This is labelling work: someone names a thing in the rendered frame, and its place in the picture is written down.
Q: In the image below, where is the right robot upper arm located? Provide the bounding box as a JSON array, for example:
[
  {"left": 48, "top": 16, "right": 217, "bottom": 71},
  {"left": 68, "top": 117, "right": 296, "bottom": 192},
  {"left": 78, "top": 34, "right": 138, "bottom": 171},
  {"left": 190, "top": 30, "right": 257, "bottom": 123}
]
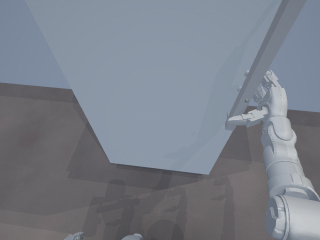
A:
[{"left": 265, "top": 194, "right": 320, "bottom": 240}]

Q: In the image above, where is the right robot forearm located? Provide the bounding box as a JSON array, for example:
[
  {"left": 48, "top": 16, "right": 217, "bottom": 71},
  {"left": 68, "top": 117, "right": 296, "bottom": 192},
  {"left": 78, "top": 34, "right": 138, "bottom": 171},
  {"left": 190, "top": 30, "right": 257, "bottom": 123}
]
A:
[{"left": 261, "top": 116, "right": 320, "bottom": 202}]

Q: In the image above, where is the fridge door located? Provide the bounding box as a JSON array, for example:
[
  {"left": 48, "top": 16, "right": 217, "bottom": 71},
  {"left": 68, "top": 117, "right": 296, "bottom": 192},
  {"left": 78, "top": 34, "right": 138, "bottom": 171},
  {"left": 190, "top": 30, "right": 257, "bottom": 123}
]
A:
[{"left": 25, "top": 0, "right": 282, "bottom": 175}]

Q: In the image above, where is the handle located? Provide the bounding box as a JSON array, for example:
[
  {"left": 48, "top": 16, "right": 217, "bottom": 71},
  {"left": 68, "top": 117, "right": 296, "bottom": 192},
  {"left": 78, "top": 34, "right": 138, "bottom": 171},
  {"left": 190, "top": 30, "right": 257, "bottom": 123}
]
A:
[{"left": 225, "top": 0, "right": 307, "bottom": 131}]

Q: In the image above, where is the robot right hand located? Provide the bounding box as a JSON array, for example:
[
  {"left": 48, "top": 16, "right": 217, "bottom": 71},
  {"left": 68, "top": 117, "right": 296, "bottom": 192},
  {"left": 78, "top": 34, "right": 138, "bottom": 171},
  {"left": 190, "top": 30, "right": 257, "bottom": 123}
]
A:
[{"left": 227, "top": 70, "right": 288, "bottom": 128}]

